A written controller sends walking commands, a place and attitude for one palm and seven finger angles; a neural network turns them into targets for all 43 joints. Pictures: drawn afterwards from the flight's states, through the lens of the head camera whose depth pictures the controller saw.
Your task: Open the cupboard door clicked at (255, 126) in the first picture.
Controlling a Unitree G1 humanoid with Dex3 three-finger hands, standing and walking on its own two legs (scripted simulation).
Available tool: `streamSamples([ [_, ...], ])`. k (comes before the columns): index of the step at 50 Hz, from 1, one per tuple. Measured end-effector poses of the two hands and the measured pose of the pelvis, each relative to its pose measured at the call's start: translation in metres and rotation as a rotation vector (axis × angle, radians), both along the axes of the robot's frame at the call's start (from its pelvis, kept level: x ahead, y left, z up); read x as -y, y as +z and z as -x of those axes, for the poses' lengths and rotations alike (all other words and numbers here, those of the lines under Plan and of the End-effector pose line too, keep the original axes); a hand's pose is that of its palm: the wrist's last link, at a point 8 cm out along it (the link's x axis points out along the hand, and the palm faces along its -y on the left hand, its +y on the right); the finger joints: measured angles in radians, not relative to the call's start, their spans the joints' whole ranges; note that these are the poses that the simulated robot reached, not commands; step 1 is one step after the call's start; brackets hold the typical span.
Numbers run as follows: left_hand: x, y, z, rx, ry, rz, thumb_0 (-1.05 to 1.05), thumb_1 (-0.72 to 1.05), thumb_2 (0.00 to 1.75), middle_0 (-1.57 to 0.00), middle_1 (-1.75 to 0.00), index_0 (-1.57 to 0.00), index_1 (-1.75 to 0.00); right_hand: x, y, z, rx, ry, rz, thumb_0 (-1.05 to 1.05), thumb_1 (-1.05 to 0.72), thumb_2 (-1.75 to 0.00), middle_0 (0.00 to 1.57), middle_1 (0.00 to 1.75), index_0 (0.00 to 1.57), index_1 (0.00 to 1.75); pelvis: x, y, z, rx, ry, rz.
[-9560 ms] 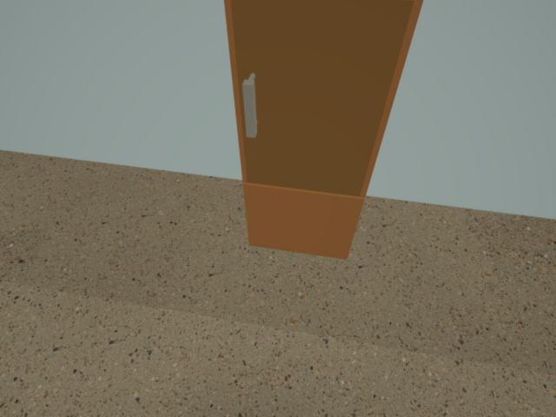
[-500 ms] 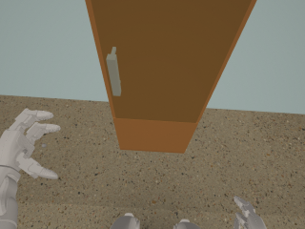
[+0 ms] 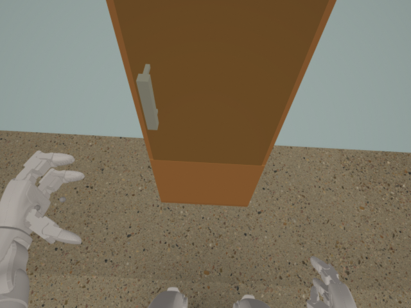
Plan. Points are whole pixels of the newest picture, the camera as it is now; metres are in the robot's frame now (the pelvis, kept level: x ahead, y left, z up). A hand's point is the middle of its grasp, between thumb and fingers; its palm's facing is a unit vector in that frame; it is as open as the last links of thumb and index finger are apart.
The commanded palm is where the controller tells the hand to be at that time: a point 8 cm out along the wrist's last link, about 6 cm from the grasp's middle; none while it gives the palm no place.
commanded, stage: move the hooked fingers beside the handle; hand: left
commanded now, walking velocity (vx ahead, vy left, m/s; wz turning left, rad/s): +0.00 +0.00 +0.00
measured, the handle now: (150, 98) +0.57 +0.18 +0.03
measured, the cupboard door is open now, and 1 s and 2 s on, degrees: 0 0 0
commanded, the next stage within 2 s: none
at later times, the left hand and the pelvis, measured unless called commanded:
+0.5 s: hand (85, 164) +0.36 +0.26 +0.05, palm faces +0.00 -1.00 -0.02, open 14.0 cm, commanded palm +0.34 +0.31 +0.05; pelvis +0.00 +0.00 +0.00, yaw -1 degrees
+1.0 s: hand (109, 134) +0.44 +0.24 +0.05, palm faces +0.01 -1.00 -0.02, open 14.0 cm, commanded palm +0.42 +0.28 +0.05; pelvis +0.00 +0.01 -0.01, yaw -2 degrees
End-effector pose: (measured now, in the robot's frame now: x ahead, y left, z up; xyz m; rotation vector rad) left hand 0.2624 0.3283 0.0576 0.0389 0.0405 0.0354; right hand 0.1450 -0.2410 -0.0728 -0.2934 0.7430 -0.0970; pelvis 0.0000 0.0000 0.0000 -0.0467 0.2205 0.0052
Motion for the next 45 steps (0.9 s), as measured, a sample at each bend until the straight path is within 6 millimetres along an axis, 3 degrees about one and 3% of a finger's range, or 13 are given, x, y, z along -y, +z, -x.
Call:
streamSamples([
  [4,0.001,-0.002,-0.005,0.001,0.001,0.003,-0.01,-0.5,0.3,-0.3,-1.2,-0.3,-1.2,0.002,-0.002,-0.002,-0.002,0.007,0.006,0.01,-0.9,-0.89,0.2,0.3,0.2,0.3,0.001,-0.001,0.001,-0.004,0.005,0.001],
  [11,0.004,-0.005,-0.031,0.006,-0.011,0.016,-0.01,-0.5,0.3,-0.3,-1.2,-0.3,-1.2,0.008,-0.008,0.005,-0.038,-0.008,0.026,0.01,-0.9,-0.89,0.2,0.3,0.2,0.3,0.003,-0.005,0.002,-0.018,0.004,0.001],
  [18,0.006,-0.006,-0.061,0.001,-0.022,0.022,-0.01,-0.5,0.3,-0.3,-1.2,-0.3,-1.2,0.015,-0.011,0.024,-0.096,-0.053,0.037,0.01,-0.9,-0.89,0.2,0.3,0.2,0.3,0.002,-0.006,0.001,-0.037,-0.009,0.0],
  [28,0.014,-0.007,-0.086,-0.001,-0.025,0.023,-0.01,-0.5,0.3,-0.3,-1.2,-0.3,-1.2,0.017,-0.018,0.054,-0.204,-0.109,0.036,0.01,-0.9,-0.89,0.2,0.3,0.2,0.3,-0.003,-0.005,-0.002,-0.057,-0.019,-0.001],
  [45,0.031,-0.008,-0.139,0.005,-0.022,0.017,-0.01,-0.5,0.3,-0.3,-1.2,-0.3,-1.2,0.015,-0.029,0.081,-0.318,-0.151,0.034,0.01,-0.9,-0.89,0.2,0.3,0.2,0.3,-0.006,-0.01,0.001,-0.086,-0.025,0.002],
])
